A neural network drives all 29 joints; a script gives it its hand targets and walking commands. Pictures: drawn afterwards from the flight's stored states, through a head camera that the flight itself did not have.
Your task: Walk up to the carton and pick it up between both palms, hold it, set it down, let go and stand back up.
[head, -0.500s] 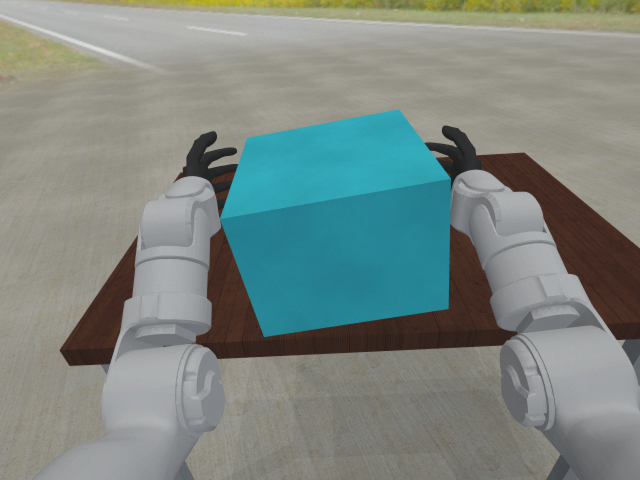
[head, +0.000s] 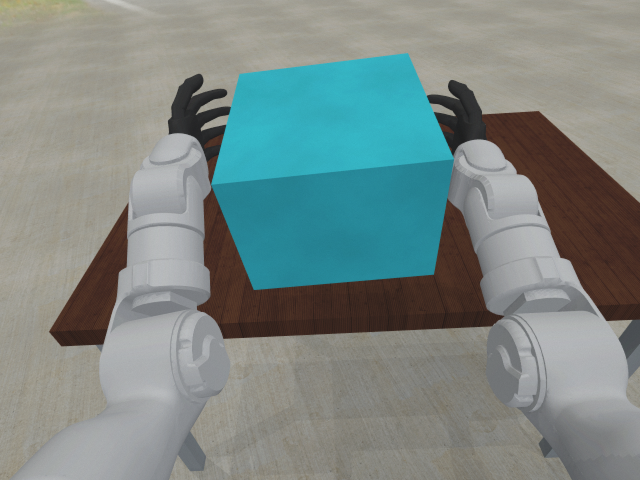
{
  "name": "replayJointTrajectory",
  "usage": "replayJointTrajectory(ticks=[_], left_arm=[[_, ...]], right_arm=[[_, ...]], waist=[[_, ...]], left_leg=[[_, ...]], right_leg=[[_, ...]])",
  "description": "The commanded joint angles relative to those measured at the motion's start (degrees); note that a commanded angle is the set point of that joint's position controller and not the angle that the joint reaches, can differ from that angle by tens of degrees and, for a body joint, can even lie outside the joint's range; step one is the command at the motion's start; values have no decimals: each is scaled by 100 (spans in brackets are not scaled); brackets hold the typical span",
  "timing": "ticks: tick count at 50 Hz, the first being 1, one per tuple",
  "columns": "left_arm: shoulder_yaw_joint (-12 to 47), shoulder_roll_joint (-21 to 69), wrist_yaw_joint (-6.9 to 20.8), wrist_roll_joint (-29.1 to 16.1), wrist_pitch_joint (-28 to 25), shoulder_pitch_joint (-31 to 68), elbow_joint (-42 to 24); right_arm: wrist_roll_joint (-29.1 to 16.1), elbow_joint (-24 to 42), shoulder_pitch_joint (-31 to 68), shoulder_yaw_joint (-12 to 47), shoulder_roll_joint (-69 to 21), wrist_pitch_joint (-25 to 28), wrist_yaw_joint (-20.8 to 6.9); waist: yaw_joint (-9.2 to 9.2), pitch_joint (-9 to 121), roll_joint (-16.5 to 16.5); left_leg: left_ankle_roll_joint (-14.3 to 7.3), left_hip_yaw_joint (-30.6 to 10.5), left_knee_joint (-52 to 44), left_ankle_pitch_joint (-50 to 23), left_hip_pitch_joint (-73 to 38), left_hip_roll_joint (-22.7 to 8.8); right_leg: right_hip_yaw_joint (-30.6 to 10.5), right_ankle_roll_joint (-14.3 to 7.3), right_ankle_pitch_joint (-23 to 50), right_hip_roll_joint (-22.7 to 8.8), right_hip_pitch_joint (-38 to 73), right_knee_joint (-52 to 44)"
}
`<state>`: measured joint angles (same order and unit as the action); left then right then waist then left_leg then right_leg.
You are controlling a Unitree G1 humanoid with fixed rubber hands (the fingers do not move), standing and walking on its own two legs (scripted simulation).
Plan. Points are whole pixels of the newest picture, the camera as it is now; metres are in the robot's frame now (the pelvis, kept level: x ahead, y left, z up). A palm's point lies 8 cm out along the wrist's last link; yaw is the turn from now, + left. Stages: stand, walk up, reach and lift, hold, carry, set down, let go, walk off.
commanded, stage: set down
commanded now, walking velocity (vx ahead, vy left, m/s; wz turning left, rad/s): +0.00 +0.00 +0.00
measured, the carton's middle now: (332, 169) +0.44 +0.00 +0.22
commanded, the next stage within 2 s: none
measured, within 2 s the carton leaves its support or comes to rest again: neither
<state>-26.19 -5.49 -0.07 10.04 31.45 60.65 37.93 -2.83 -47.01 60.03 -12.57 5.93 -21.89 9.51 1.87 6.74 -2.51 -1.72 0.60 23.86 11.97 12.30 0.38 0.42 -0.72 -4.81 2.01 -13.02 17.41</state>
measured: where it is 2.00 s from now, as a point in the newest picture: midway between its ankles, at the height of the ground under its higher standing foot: outside the picture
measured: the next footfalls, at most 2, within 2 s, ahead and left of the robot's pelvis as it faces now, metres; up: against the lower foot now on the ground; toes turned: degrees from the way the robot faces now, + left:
none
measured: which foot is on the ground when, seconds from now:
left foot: down 0.00-1.00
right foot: down 0.00-1.00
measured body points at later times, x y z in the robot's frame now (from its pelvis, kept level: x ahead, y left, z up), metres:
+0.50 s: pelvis +0.05 +0.02 +0.00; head -0.02 +0.04 +0.45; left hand +0.45 +0.18 +0.28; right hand +0.44 -0.14 +0.24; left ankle +0.01 +0.10 -0.75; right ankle +0.05 -0.11 -0.75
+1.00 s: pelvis +0.05 +0.01 +0.00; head -0.01 +0.01 +0.45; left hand +0.47 +0.14 +0.29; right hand +0.45 -0.17 +0.23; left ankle +0.01 +0.10 -0.75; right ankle +0.05 -0.11 -0.75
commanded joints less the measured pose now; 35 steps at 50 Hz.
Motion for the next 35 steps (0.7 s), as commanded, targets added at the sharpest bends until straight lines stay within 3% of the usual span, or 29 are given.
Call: replayJointTrajectory(ticks=[1, 4, 5, 7, 9, 10, 11, 12, 13, 15, 16, 17, 18, 19, 22, 23, 24, 25, 26, 27, 29, 31, 32, 33, 34, 35], left_arm=[[1855, 2762, 1095, -237, -425, 2924, -44], [2934, 3453, 841, -794, -690, 3067, -1227], [2968, 3518, 769, -880, -738, 3000, -1391], [3464, 3699, 648, -1180, -879, 3019, -1937], [4114, 3966, 428, -1516, -1041, 3477, -3204], [4599, 4213, 332, -1798, -1149, 3826, -3776], [4628, 4344, 276, -1839, -1192, 3693, -3694], [4768, 4462, 199, -1856, -1109, 3611, -3808], [4840, 4445, 146, -1866, -1041, 3375, -3803], [4679, 4150, 188, -1685, -840, 3058, -3398], [4453, 4052, 249, -1594, -698, 2792, -3162], [4156, 3938, 335, -1325, -537, 2664, -2688], [3635, 3683, 477, -1011, -371, 2278, -1975], [3070, 3459, 640, -678, -221, 2034, -1120], [1784, 3066, 1077, 140, 109, 1744, 104], [1588, 2998, 1205, 286, 291, 1570, 340], [1696, 3089, 1268, 373, 357, 1332, 92], [1895, 3228, 1285, 316, 482, 1552, -105], [2120, 3314, 1302, 270, 473, 1639, -340], [2161, 3307, 1284, 307, 375, 1832, -221], [2679, 3580, 1161, 2, 86, 2349, -804], [3470, 3935, 932, -462, -307, 2827, -1490], [3901, 4173, 825, -676, -500, 3089, -1676], [4178, 4314, 703, -865, -716, 3275, -1823], [4315, 4427, 548, -1001, -912, 3423, -2067], [4733, 4661, 404, -1293, -1143, 3801, -2416]], right_arm=[[-71, 985, 3784, 953, -3271, 952, -690], [-482, 2086, 4098, 1639, -3603, 1349, -640], [-668, 2410, 4139, 1931, -3738, 1396, -637], [-912, 3063, 4286, 2337, -3866, 1538, -569], [-1276, 3891, 4309, 2897, -4073, 1665, -510], [-1363, 4270, 4406, 2956, -4017, 1772, -501], [-1442, 4310, 4397, 3109, -4079, 1798, -470], [-1489, 4262, 4139, 3061, -3886, 1698, -459], [-1624, 4593, 4195, 3167, -3818, 1675, -451], [-1491, 3905, 3687, 2994, -3512, 1477, -421], [-1471, 3646, 3502, 2966, -3429, 1356, -435], [-1366, 3458, 3483, 2953, -3327, 1227, -450], [-1206, 2851, 3273, 2748, -3162, 1034, -466], [-1061, 2308, 3357, 2409, -3051, 890, -475], [-595, 1133, 3131, 1585, -2670, 661, -599], [-445, 922, 2968, 1383, -2456, 575, -602], [-437, 1045, 2924, 1327, -2442, 621, -584], [-369, 889, 2778, 1123, -2206, 627, -617], [-341, 915, 2850, 1006, -2143, 706, -651], [-223, 900, 3091, 854, -2143, 811, -708], [-203, 1204, 3170, 844, -2422, 1061, -828], [-112, 1676, 3438, 884, -2593, 1512, -878], [-45, 1870, 3523, 819, -2643, 1702, -928], [-38, 2122, 3833, 851, -2726, 1910, -942], [-15, 2472, 4058, 1067, -3006, 2057, -977], [-49, 2689, 4254, 1071, -3084, 2247, -986]], waist=[[377, 2322, 428], [428, 3808, 218], [280, 4000, 311], [341, 4793, 187], [339, 5726, -75], [533, 6155, -227], [447, 5835, -284], [597, 5646, -397], [467, 5513, -333], [597, 4405, -334], [543, 3993, -99], [529, 3372, -16], [455, 2556, 271], [401, 1600, 570], [274, 101, 637], [382, -141, 550], [429, 15, 364], [742, 179, 56], [842, 340, -182], [781, 518, -347], [835, 1301, -528], [910, 2432, -771], [1059, 2972, -942], [1016, 3495, -971], [782, 4150, -914], [948, 4924, -1054]], left_leg=[[200, 31, -935, -776, -691, 78], [472, -138, -325, -2726, -1784, 6], [528, -188, -178, -3248, -1936, 12], [661, -253, 162, -4264, -2338, 36], [832, -351, 491, -5380, -2637, 72], [949, -440, 661, -5898, -2893, 2], [975, -402, 693, -5949, -2786, 41], [1049, -493, 690, -6173, -3119, -27], [1049, -531, 688, -6110, -3071, -38], [998, -465, 507, -5468, -2842, 3], [875, -414, 373, -5112, -2610, 34], [761, -380, 177, -4428, -2241, 85], [569, -304, -54, -3608, -1698, 97], [333, -237, -384, -2373, -1021, 119], [22, -213, -1007, -686, -477, -9], [9, -174, -1106, -486, -493, -28], [129, -202, -1021, -1117, -717, -74], [383, -268, -854, -1980, -1153, -169], [549, -322, -735, -2399, -1393, -223], [671, -281, -697, -2162, -1413, -215], [863, -329, -600, -2271, -1848, -252], [1098, -415, -311, -3269, -2603, -414], [1251, -479, -86, -3780, -2886, -482], [1317, -491, 4, -3895, -2914, -470], [1344, -417, 125, -4283, -2951, -438], [1476, -449, 313, -4674, -3136, -446]], right_leg=[[163, 217, 909, -23, 2905, -190], [299, 211, 2091, 180, 2772, 4], [271, 225, 2418, 195, 2798, -8], [266, 227, 3372, 229, 2985, 133], [270, 225, 4192, 283, 3089, 324], [305, 200, 4333, 299, 2789, 408], [258, 156, 4387, 293, 2687, 380], [282, 138, 4261, 320, 2452, 319], [241, 133, 4082, 327, 2296, 277], [194, 84, 3564, 261, 2168, 112], [108, 150, 3512, 200, 2283, 122], [95, 154, 2980, 158, 2270, 3], [85, 149, 2632, 121, 2375, -43], [43, 181, 2152, 29, 2475, -95], [75, 246, 513, -118, 2045, -322], [105, 220, 437, -149, 2046, -333], [170, 178, 1008, -93, 2206, -282], [269, 133, 952, 39, 2018, -277], [310, 58, 759, 121, 1901, -334], [321, -38, 361, 142, 1821, -450], [428, -66, 236, 182, 1651, -408], [561, -66, 535, 178, 1394, -311], [636, -89, 672, 207, 1159, -210], [618, -95, 672, 243, 998, -239], [581, -55, 907, 268, 988, -145], [610, -83, 1084, 315, 750, -146]])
